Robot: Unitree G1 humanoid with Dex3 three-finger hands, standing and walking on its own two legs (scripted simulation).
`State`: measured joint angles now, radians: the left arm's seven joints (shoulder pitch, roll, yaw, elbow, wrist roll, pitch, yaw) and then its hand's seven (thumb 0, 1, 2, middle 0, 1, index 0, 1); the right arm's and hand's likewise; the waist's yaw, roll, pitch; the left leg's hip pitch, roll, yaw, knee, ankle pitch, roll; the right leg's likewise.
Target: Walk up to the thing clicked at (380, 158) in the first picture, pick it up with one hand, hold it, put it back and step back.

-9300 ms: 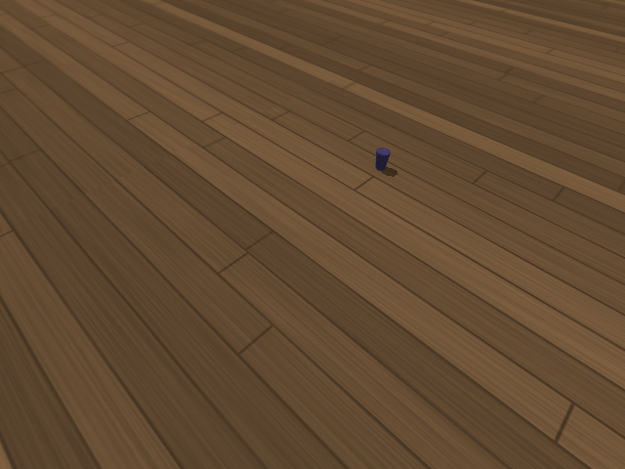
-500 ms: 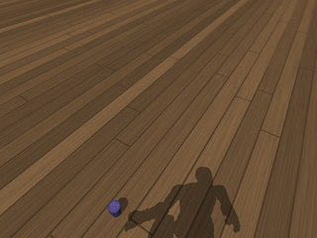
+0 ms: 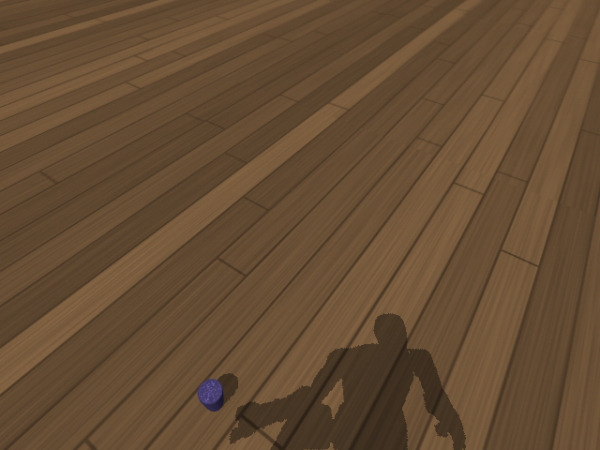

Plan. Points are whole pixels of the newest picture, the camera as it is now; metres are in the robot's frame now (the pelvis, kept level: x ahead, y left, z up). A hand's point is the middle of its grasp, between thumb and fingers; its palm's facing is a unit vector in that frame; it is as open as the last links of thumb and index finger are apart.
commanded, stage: walk up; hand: left
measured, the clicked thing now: (212, 397) +0.44 +0.26 -0.72
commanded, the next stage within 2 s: none
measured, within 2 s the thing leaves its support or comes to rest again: neither
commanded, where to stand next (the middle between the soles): +0.06 +0.02 m, yaw +1 degrees
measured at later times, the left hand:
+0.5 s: hand out of the picture +0.12 +0.24 -0.15, palm faces +0.03 -0.93 -0.38, open 7.4 cm
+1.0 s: hand out of the picture +0.13 +0.26 -0.15, palm faces +0.04 -0.93 -0.36, open 7.4 cm
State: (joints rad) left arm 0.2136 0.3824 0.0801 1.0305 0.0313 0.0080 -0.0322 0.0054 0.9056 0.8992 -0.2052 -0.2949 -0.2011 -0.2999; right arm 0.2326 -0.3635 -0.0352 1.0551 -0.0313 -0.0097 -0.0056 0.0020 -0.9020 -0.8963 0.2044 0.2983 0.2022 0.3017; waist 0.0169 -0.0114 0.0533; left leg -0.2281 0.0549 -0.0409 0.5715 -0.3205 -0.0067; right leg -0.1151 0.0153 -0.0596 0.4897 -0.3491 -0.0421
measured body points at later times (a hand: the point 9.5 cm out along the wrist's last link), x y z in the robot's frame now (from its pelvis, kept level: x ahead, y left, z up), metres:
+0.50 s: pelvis +0.05 -0.02 +0.00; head +0.08 -0.03 +0.44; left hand +0.12 +0.29 -0.12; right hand +0.19 -0.31 -0.13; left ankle +0.07 +0.11 -0.73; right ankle +0.04 -0.15 -0.74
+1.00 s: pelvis +0.05 +0.00 +0.00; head +0.06 +0.00 +0.45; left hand +0.13 +0.31 -0.13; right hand +0.16 -0.29 -0.13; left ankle +0.03 +0.13 -0.74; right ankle +0.06 -0.14 -0.74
